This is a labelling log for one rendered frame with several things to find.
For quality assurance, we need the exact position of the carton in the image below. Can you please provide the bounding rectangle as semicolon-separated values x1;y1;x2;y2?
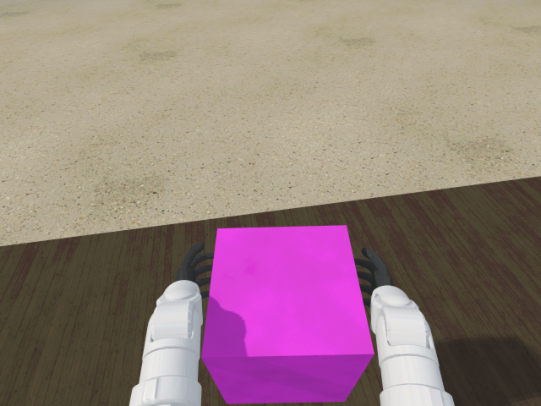
201;225;374;404

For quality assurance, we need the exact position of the left robot forearm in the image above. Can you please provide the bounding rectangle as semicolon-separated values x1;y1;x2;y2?
129;280;203;406

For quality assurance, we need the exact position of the robot left hand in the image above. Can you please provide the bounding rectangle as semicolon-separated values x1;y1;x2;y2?
175;242;214;299

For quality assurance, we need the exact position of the right robot forearm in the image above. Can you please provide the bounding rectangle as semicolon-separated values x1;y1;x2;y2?
370;285;455;406

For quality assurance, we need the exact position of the robot right hand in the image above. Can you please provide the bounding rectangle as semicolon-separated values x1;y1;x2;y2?
353;248;395;308

